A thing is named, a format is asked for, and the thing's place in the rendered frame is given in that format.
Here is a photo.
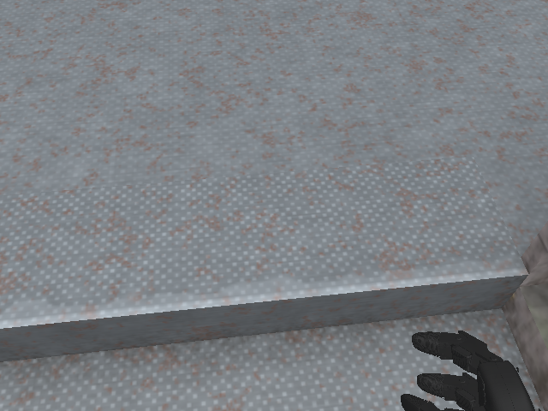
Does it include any robot right hand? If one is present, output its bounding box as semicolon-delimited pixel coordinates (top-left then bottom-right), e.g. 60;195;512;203
401;331;541;411

